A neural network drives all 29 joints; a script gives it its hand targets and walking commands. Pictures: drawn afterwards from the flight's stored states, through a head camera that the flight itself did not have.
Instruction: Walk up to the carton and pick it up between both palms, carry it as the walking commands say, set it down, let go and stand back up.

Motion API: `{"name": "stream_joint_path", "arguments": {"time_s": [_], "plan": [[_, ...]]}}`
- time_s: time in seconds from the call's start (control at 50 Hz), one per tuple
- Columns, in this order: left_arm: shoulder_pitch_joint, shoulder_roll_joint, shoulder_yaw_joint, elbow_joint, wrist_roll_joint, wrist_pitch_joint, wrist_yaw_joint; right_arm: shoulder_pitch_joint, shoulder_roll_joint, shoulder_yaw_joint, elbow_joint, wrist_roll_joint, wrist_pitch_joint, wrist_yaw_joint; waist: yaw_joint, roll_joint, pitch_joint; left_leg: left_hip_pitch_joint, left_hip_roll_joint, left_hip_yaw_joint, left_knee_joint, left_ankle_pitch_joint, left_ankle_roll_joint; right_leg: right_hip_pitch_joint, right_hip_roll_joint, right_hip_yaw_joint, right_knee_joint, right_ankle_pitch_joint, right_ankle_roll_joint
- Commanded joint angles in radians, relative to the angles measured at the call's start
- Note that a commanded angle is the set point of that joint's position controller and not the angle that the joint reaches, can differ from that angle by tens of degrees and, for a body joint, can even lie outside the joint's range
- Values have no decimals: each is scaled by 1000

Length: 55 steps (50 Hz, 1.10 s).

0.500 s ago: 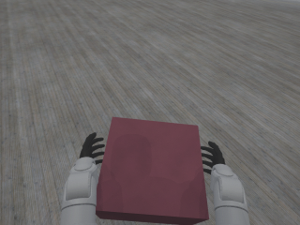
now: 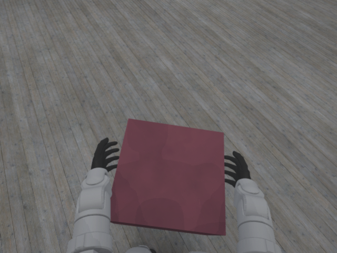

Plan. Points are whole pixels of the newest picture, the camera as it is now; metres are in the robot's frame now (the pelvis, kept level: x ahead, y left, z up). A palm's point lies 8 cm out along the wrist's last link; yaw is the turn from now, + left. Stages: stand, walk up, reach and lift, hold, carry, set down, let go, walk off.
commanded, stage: set down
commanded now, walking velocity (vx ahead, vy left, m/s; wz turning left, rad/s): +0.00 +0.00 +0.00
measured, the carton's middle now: (168, 178) +0.32 -0.01 -0.11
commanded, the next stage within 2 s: none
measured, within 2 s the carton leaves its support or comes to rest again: neither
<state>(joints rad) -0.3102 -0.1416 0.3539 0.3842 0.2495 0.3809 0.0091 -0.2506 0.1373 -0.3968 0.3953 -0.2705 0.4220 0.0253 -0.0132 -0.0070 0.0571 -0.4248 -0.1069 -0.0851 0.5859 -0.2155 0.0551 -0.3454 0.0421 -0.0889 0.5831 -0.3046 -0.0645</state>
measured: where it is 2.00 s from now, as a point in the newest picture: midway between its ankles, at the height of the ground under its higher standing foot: outside the picture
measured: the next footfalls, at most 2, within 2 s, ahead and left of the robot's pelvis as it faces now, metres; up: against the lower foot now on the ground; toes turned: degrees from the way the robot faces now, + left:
none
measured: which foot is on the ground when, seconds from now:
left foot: down 0.00-1.00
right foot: down 0.00-1.00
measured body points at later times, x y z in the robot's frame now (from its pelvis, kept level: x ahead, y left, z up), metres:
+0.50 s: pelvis -0.04 +0.01 -0.06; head +0.15 +0.03 +0.35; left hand +0.35 +0.16 -0.13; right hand +0.31 -0.19 -0.13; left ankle +0.05 +0.08 -0.73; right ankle +0.00 -0.08 -0.73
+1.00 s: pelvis -0.06 +0.00 -0.14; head +0.18 +0.00 +0.24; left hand +0.38 +0.15 -0.22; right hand +0.34 -0.20 -0.23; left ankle +0.05 +0.08 -0.73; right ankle +0.00 -0.08 -0.73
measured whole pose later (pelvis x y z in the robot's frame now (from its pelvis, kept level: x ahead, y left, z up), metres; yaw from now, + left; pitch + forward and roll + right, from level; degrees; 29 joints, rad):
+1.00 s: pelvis -0.06 +0.00 -0.14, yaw -3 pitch +38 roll -2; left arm -0.67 -0.08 0.43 0.39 0.23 0.30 0.05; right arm -0.64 0.07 -0.41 0.44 -0.13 0.33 -0.10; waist -0.01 0.01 -0.12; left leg -1.56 -0.10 -0.05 1.25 -0.34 0.04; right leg -1.50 0.06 -0.09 1.27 -0.44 -0.06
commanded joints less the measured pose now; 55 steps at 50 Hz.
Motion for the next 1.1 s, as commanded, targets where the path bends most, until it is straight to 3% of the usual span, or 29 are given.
{"name": "stream_joint_path", "arguments": {"time_s": [0.0,0.12,0.28,0.34,0.44,0.58,0.68,0.84,0.92,1.08], "plan": [[-448,-728,-462,158,-105,-64,-265,-671,687,521,-14,148,-138,227,2,17,-495,122,65,-70,64,232,4,-52,-21,261,10,317,-3],[-455,-711,-527,124,-120,-139,-252,-682,673,582,-47,174,-208,216,12,15,-719,54,59,-72,156,383,-7,-116,-5,253,107,473,11],[-517,-739,-662,36,-163,-182,-222,-725,660,638,-91,221,-259,227,4,64,-1030,103,67,-101,310,551,-35,-405,32,224,223,394,14],[-562,-746,-677,31,-164,-169,-216,-771,652,636,-84,231,-252,241,4,77,-1065,81,75,-105,343,487,-43,-519,40,214,260,301,9],[-671,-788,-655,62,-159,-126,-218,-891,662,602,-47,237,-218,276,4,84,-1039,-14,82,-125,356,212,-45,-683,45,201,321,119,3],[-812,-823,-572,136,-134,-56,-246,-1088,725,577,23,258,-154,316,30,56,-1024,-185,68,-106,394,-98,-16,-765,44,189,410,-60,7],[-851,-814,-539,186,-117,-31,-276,-1149,756,570,50,264,-131,317,37,52,-1084,-289,57,-58,467,-75,-6,-793,49,180,467,-66,15],[-880,-779,-605,125,-160,-51,-309,-1145,815,664,-9,321,-134,284,48,24,-1327,-435,31,2,608,144,1,-729,68,188,566,141,37],[-905,-758,-642,98,-191,-65,-307,-1158,799,705,-52,348,-148,257,51,19,-1393,-512,21,12,662,188,-3,-725,76,194,619,206,42],[-952,-723,-628,149,-206,-63,-289,-1210,750,683,-34,358,-155,222,49,31,-1339,-613,17,13,718,125,-5,-865,89,175,691,118,42]]}}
